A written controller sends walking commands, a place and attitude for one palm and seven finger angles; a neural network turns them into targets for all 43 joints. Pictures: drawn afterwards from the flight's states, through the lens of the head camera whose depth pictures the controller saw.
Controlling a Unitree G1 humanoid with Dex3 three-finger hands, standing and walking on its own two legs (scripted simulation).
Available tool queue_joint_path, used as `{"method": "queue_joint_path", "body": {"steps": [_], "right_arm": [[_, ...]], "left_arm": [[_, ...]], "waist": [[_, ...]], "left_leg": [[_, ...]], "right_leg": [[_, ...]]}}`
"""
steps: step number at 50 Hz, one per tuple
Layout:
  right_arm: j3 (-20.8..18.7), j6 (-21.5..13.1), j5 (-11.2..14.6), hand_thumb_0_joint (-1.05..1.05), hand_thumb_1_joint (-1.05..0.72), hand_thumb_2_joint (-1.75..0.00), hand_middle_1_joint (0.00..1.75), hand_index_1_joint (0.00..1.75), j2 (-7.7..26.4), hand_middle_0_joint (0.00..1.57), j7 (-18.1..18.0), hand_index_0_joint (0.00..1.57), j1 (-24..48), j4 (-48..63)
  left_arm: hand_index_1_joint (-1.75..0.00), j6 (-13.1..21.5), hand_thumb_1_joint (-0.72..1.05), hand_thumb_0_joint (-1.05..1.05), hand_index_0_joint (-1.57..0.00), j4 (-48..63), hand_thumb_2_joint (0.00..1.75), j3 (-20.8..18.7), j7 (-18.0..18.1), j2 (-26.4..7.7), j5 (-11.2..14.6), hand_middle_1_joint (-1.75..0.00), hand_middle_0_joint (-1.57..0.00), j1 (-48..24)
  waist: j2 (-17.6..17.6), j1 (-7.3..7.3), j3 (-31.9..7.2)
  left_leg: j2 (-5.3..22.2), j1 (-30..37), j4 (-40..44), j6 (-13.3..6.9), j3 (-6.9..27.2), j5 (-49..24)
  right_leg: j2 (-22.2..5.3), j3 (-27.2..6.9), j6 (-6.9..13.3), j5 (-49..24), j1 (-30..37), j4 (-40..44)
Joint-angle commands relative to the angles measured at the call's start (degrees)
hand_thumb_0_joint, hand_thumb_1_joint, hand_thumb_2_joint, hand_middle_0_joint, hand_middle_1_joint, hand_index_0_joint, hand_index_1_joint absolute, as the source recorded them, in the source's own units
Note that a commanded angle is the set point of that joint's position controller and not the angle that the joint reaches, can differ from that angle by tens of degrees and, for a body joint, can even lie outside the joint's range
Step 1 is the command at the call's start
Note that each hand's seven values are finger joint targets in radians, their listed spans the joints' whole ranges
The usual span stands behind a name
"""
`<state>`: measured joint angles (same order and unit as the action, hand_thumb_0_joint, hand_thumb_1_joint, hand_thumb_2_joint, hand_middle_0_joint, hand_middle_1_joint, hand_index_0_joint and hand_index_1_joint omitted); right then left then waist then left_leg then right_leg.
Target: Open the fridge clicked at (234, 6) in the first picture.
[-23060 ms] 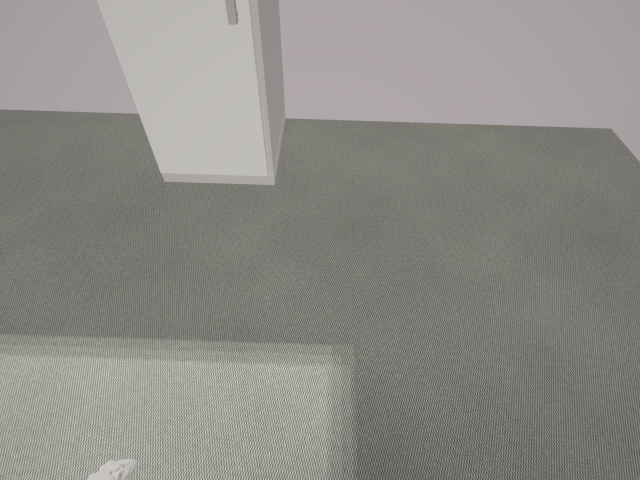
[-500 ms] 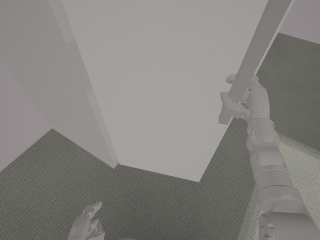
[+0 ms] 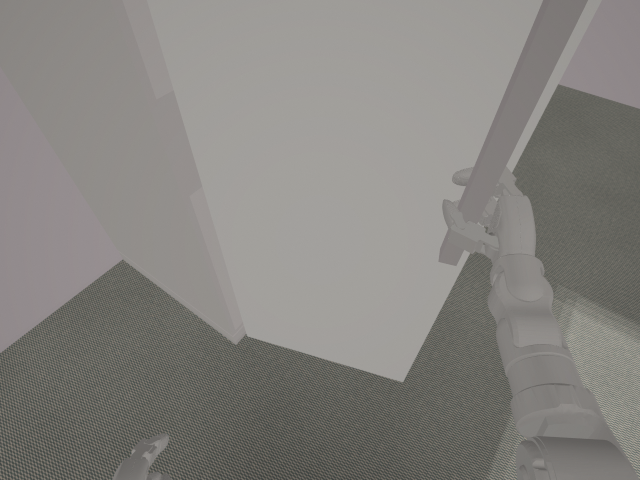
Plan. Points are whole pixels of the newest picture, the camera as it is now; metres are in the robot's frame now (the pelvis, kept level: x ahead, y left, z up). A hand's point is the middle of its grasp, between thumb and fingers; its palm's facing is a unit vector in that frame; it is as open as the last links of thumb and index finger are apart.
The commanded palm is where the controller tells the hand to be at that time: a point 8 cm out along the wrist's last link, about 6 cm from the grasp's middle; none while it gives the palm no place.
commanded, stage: loosen the grip on the handle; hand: right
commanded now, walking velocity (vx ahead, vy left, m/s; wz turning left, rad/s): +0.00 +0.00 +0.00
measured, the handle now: (505, 117) +0.47 -0.14 +0.23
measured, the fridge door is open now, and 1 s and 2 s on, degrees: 71 70 70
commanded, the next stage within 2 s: slip the hand off the handle in 0.60 s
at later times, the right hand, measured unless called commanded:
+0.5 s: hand (467, 225) +0.43 -0.13 +0.09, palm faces +0.03 +0.99 -0.11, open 13.6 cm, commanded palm +0.39 -0.19 +0.11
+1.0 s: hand (514, 238) +0.41 -0.19 +0.10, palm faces +0.04 +0.99 -0.12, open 14.7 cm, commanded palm +0.38 -0.23 +0.10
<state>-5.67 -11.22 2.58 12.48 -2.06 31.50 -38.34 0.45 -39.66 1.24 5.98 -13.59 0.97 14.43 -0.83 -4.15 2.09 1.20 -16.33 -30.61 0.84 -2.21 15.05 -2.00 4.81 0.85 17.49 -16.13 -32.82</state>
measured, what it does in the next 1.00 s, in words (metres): stands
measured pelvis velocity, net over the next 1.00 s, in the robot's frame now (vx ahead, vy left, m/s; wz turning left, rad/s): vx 0.00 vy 0.00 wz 0.00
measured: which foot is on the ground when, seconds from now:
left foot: down 0.00-1.00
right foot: down 0.00-1.00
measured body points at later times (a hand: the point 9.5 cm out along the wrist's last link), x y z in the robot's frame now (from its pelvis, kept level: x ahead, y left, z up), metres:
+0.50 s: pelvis -0.02 +0.03 -0.01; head +0.03 +0.02 +0.44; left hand +0.02 +0.31 -0.11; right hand +0.42 -0.19 +0.10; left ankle +0.01 +0.13 -0.73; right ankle +0.00 -0.10 -0.73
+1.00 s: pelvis +0.00 +0.00 -0.01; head +0.04 +0.00 +0.44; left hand +0.11 +0.26 -0.11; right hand +0.41 -0.24 +0.11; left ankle +0.01 +0.13 -0.73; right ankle +0.00 -0.10 -0.73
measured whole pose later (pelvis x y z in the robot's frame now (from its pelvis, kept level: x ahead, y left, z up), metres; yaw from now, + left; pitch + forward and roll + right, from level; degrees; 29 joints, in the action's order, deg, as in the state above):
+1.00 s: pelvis +0.00 +0.00 -0.01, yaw +0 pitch +8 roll +0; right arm -14.0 -15.9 5.2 19.9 9.9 30.8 -43.1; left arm 4.3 -35.7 0.2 0.6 -14.3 1.6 18.7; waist 0.2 -2.3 -4.5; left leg 1.3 -27.5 -37.7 0.4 -1.8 17.9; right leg -1.7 4.3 1.0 19.8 -26.7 -38.8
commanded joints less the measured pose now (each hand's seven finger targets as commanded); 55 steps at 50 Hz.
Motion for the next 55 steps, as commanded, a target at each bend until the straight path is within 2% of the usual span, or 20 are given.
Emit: {"method": "queue_joint_path", "body": {"steps": [1,2,3,4,5,6,8,10,13,16,20,22,25,32,34,35,36,40,42,55], "right_arm": [[-15.7,-4.4,-7.3,0.0,-0.9,-0.9,1.4,1.4,33.5,0.45,-0.2,0.45,57.0,21.8],[-21.8,0.4,-6.3,0.0,-0.78,-0.84,1.4,1.4,38.3,0.45,2.6,0.45,64.7,6.0],[-7.7,2.5,-5.6,0.0,-0.66,-0.78,1.4,1.4,16.8,0.45,5.0,0.45,42.4,-4.2],[-8.9,2.9,-1.7,0.0,-0.54,-0.73,1.4,1.4,9.5,0.45,7.3,0.45,30.1,-11.3],[-14.5,0.1,1.9,0.0,-0.42,-0.67,1.4,1.4,15.7,0.45,7.2,0.45,31.1,-5.3],[-12.0,-2.1,2.4,0.0,-0.3,-0.61,1.4,1.4,14.0,0.45,7.2,0.45,32.2,-3.8],[-6.5,-7.0,0.1,0.0,-0.05,-0.49,1.4,1.4,9.8,0.45,6.0,0.45,33.8,-2.5],[-6.2,-10.0,-1.7,0.0,0.19,-0.37,1.4,1.4,11.7,0.45,5.2,0.45,32.4,-3.5],[-6.5,-11.3,-2.4,0.0,0.55,-0.2,1.37,1.37,14.9,0.42,5.0,0.42,34.1,-3.5],[-4.8,-10.2,-1.8,0.0,0.55,-0.2,1.32,1.32,15.7,0.38,5.9,0.38,37.3,-5.3],[-8.3,-9.9,1.2,0.0,0.55,-0.2,1.25,1.25,18.7,0.33,6.6,0.33,39.0,-3.8],[-13.6,-11.1,0.9,0.0,0.55,-0.2,1.22,1.22,25.6,0.3,6.6,0.3,37.9,-3.7],[-10.9,-12.2,1.0,0.0,0.55,-0.2,1.17,1.17,21.3,0.26,7.4,0.26,32.5,0.4],[-9.4,-8.9,2.8,0.0,0.55,-0.2,1.15,1.15,18.2,0.25,8.5,0.25,28.0,3.6],[-7.6,-9.0,2.5,0.0,0.55,-0.2,1.15,1.15,15.5,0.25,8.1,0.25,28.1,7.3],[-13.7,-8.7,1.3,0.0,0.55,-0.2,1.15,1.15,23.5,0.25,7.5,0.25,28.6,-0.3],[-13.3,-8.9,0.9,0.0,0.55,-0.2,1.15,1.15,23.6,0.25,7.8,0.25,28.4,-0.4],[-11.6,-10.4,1.9,0.0,0.55,-0.2,1.15,1.15,20.2,0.25,9.5,0.25,27.3,5.6],[-12.3,-9.8,2.9,0.0,0.55,-0.2,1.15,1.15,20.3,0.25,10.0,0.25,24.4,4.2],[-8.8,-8.1,3.8,0.0,0.55,-0.2,1.15,1.15,17.9,0.25,13.4,0.25,24.5,9.6]], "left_arm": [[-0.3,4.7,0.9,0.0,-0.2,8.9,0.9,-6.7,-0.9,-6.8,-1.1,-0.3,-0.2,0.6],[-0.3,7.8,0.9,0.0,-0.2,2.2,0.9,-9.1,-3.2,-10.8,-1.1,-0.3,-0.2,-2.2],[-0.3,9.0,0.9,0.0,-0.2,5.0,0.9,-7.1,-3.3,-9.3,-0.5,-0.3,-0.2,6.7],[-0.3,8.8,0.9,0.0,-0.2,3.6,0.9,-6.1,-4.1,-8.7,0.1,-0.3,-0.2,6.6],[-0.3,8.1,0.9,0.0,-0.2,4.0,0.9,-5.3,-4.8,-10.6,-0.4,-0.3,-0.2,5.3],[-0.3,8.0,0.9,0.0,-0.2,5.4,0.9,-5.0,-5.2,-10.3,-0.7,-0.3,-0.2,3.2],[-0.3,7.8,0.9,0.0,-0.2,6.7,0.9,-5.1,-6.2,-9.8,-1.0,-0.3,-0.2,4.2],[-0.3,7.4,0.9,0.0,-0.2,7.4,0.9,-5.3,-6.9,-10.4,-0.8,-0.3,-0.2,4.8],[-0.3,7.1,0.9,0.0,-0.2,8.9,0.9,-5.0,-6.6,-10.8,0.0,-0.3,-0.2,4.7],[-0.3,7.3,0.9,0.0,-0.2,8.7,0.9,-4.5,-5.7,-10.7,0.8,-0.3,-0.2,5.1],[-0.3,7.5,0.9,0.0,-0.2,8.0,0.9,-4.5,-4.7,-10.7,1.1,-0.3,-0.2,5.7],[-0.3,6.9,0.9,0.0,-0.2,7.1,0.9,-4.5,-4.3,-11.3,0.6,-0.3,-0.2,6.5],[-0.3,6.9,0.9,0.0,-0.2,7.7,0.9,-4.8,-4.8,-10.4,0.5,-0.3,-0.2,6.6],[-0.3,6.3,0.9,0.0,-0.2,8.0,0.9,-5.2,-4.8,-10.8,0.8,-0.3,-0.2,7.4],[-0.3,6.6,0.9,0.0,-0.2,8.1,0.9,-5.2,-5.0,-10.1,0.7,-0.3,-0.2,7.2],[-0.3,6.0,0.9,0.0,-0.2,6.3,0.9,-5.0,-4.4,-11.1,0.5,-0.3,-0.2,8.5],[-0.3,5.6,0.9,0.0,-0.2,6.8,0.9,-4.6,-4.5,-11.0,0.4,-0.3,-0.2,8.4],[-0.3,5.9,0.9,0.0,-0.2,8.3,0.9,-4.8,-4.5,-10.0,0.4,-0.3,-0.2,7.5],[-0.3,5.8,0.9,0.0,-0.2,8.5,0.9,-4.6,-4.3,-10.2,0.4,-0.3,-0.2,7.6],[-0.3,6.4,0.9,0.0,-0.2,9.5,0.9,-4.0,-3.8,-10.2,1.1,-0.3,-0.2,5.7]], "waist": [[13.5,4.69,-10.0],[-3.5,0.49,-28.0],[3.9,-0.52,-32.8],[2.2,1.1,-24.9],[-0.6,2.74,-23.3],[-2.2,1.97,-22.3],[1.9,0.12,-20.2],[1.8,0.25,-20.1],[3.2,-0.16,-20.5],[4.1,-1.3,-17.8],[3.6,-0.27,-21.3],[4.1,0.63,-23.4],[-1.0,1.49,-26.8],[3.1,0.61,-23.9],[-0.5,0.85,-26.4],[2.9,0.14,-21.8],[4.2,0.49,-21.3],[-2.9,1.94,-28.3],[0.8,1.8,-26.7],[-2.3,0.97,-22.2]], "left_leg": [[4.3,8.9,9.7,-1.2,8.1,-21.3],[0.5,9.5,-4.2,-5.2,2.7,-33.2],[-1.7,2.5,-3.4,-3.7,-1.1,-27.6],[-1.8,-3.2,-0.8,-3.0,-1.1,-22.0],[-1.4,-2.9,0.5,-3.0,-0.5,-17.4],[-1.5,-3.1,0.7,-3.3,0.2,-14.6],[-1.7,-5.3,0.2,-3.1,0.2,-10.1],[-1.5,-7.1,0.0,-3.2,1.0,-3.4],[-1.1,-6.7,1.0,-2.8,2.9,2.3],[-0.3,-6.7,3.8,-2.2,5.2,7.8],[-0.2,-2.1,4.0,-2.1,6.7,4.4],[-0.2,0.7,2.3,-1.9,7.0,-1.0],[-0.9,2.1,-0.4,-2.4,5.1,-11.8],[-1.5,0.1,-1.0,-2.0,3.0,-16.8],[-1.7,-0.8,-1.9,-2.2,2.4,-17.8],[-1.7,-3.2,-1.9,-2.0,2.3,-16.2],[-1.5,-2.4,-2.1,-1.8,2.4,-14.8],[-1.8,-2.3,-4.1,-2.6,1.9,-18.4],[-2.1,-2.4,-4.3,-2.5,1.5,-19.4],[-2.3,-8.5,-4.6,-2.8,0.2,-11.7]], "right_leg": [[-3.7,-1.5,1.0,-10.4,0.4,1.1],[-1.2,-3.9,0.0,-26.2,3.7,10.4],[0.4,-3.8,-1.8,-39.0,11.6,5.8],[0.4,-3.9,-2.6,-35.8,10.2,3.0],[0.2,-3.9,-2.4,-27.0,10.1,3.6],[1.0,-3.2,-1.3,-19.8,8.2,3.6],[0.9,-3.3,-0.1,-12.1,3.7,2.9],[1.1,-3.2,0.3,-3.9,0.1,2.6],[1.7,-2.4,1.1,2.5,-3.6,2.2],[2.2,-1.4,1.5,6.1,-6.8,1.9],[2.6,-1.5,1.6,2.2,-7.3,1.4],[2.6,-1.7,1.7,-1.1,-8.2,0.6],[2.8,-1.3,1.5,-7.6,-4.7,0.1],[2.2,-1.9,1.6,-11.9,-3.3,-0.2],[2.1,-2.2,1.3,-14.4,-0.2,-0.6],[1.8,-2.7,1.3,-12.5,-3.5,-1.3],[2.1,-2.9,1.2,-10.9,-5.8,-0.8],[1.8,-3.4,0.7,-17.9,0.8,-2.1],[1.6,-3.7,0.8,-19.8,0.0,-2.5],[0.8,-6.1,-0.4,-15.8,0.9,-2.4]]}}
